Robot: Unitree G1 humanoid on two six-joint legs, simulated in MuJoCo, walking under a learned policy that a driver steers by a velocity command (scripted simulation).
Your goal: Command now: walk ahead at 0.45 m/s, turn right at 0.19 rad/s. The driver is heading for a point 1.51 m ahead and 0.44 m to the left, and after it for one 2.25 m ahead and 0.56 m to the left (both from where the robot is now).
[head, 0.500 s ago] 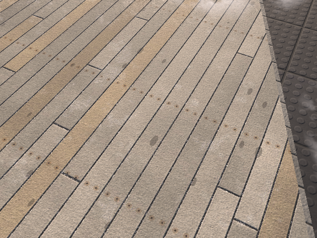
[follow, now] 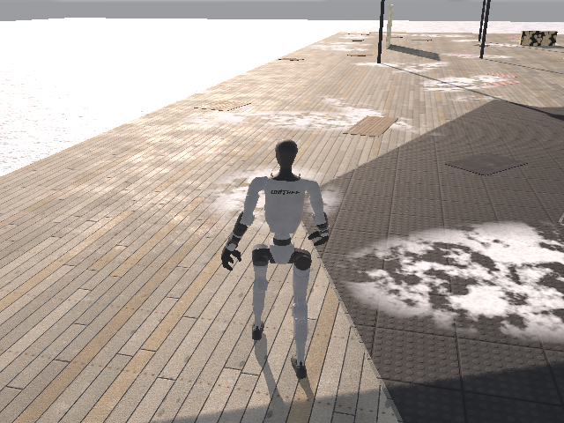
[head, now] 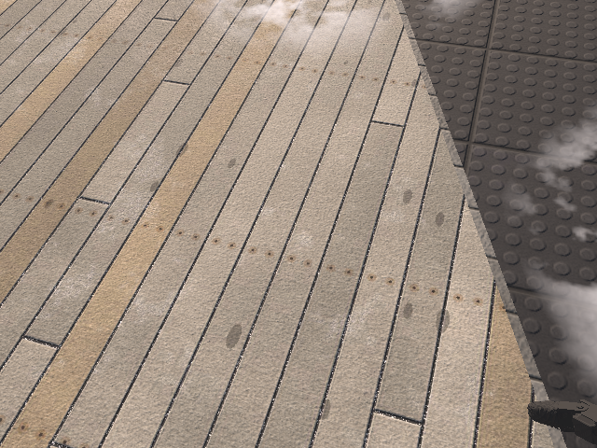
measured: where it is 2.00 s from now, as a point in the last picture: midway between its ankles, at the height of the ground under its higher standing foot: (228, 248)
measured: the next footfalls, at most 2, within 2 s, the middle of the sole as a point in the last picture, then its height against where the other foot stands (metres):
left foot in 0.10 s outside the picture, level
right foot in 0.56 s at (387, 422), level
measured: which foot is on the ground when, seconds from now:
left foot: up 0.00-0.08, down 0.10-0.56, up 0.58-1.00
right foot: down 0.00-0.12, up 0.14-0.54, down 0.56-1.00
